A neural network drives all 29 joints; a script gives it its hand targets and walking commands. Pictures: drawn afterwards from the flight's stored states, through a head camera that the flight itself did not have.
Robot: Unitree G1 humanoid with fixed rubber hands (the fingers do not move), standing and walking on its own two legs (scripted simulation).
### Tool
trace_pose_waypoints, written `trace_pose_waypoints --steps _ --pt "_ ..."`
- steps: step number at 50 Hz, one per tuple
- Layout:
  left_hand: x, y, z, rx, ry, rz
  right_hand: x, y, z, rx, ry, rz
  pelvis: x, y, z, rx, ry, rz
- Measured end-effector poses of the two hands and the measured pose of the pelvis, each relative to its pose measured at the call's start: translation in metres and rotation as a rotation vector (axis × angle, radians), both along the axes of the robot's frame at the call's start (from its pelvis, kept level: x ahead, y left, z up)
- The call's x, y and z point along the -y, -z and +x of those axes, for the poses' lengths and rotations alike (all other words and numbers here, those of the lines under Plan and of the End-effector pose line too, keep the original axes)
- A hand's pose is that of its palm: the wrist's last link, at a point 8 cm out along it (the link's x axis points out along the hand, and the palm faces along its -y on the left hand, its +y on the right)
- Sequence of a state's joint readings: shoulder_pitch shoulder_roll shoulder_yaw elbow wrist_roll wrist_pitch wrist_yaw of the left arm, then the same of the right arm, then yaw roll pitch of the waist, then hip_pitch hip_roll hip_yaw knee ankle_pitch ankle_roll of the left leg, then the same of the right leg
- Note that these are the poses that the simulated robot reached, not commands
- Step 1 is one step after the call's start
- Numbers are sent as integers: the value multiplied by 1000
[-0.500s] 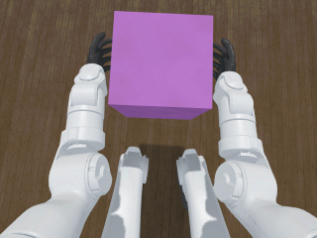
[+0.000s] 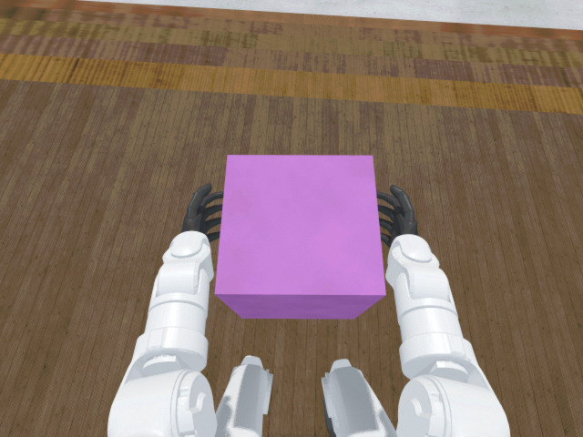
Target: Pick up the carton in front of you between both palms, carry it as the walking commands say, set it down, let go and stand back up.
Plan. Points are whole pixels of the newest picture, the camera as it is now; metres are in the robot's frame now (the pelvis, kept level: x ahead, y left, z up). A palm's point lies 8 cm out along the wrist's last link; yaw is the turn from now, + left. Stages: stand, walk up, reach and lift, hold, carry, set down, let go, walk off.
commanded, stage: reach and lift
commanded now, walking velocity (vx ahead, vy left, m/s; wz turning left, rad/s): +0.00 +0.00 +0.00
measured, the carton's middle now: (298, 247) +0.39 +0.01 -0.11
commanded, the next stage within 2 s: hold in 1.56 s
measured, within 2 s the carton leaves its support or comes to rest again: neither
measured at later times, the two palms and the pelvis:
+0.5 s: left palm (169, 225) +0.33 +0.15 +0.11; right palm (458, 220) +0.34 -0.15 +0.11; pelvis +0.04 +0.00 +0.10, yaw +0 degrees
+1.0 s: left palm (159, 222) +0.33 +0.15 +0.13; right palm (468, 219) +0.33 -0.15 +0.14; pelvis +0.03 +0.00 +0.11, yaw +0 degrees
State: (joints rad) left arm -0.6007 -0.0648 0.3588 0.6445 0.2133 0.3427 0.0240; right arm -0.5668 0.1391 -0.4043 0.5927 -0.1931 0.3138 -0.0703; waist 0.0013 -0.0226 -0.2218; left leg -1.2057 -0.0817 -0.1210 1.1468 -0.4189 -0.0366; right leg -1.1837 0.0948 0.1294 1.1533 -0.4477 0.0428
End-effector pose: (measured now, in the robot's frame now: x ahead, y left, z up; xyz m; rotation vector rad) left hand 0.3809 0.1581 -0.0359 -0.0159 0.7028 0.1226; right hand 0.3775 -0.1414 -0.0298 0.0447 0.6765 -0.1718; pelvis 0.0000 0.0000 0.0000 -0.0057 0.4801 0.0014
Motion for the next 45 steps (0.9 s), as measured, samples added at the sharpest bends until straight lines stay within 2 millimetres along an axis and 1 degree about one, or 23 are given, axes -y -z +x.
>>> trace_pose_waypoints --steps 9,15,21,27,31,36,45 --pt "3 -55 -18 1 -10 -1 3 -54 -16 1 -11 -2 3 -48 19 134 -2 5" --pt "5 -90 -29 7 -15 1 5 -90 -25 7 -18 -4 4 -74 31 235 -4 7" --pt "7 -125 -41 18 -20 10 8 -124 -33 17 -41 -20 5 -93 40 345 -5 8" --pt "10 -154 -51 31 -15 25 10 -153 -42 31 -58 -31 4 -104 43 451 -4 10" --pt "11 -162 -56 15 -4 39 11 -160 -47 14 -67 -42 4 -106 40 501 -2 10" --pt "10 -161 -60 -8 -5 36 10 -159 -52 -10 -65 -42 4 -105 31 528 -3 9" --pt "8 -165 -57 7 -5 31 8 -163 -50 6 -57 -38 2 -104 25 532 -3 9"
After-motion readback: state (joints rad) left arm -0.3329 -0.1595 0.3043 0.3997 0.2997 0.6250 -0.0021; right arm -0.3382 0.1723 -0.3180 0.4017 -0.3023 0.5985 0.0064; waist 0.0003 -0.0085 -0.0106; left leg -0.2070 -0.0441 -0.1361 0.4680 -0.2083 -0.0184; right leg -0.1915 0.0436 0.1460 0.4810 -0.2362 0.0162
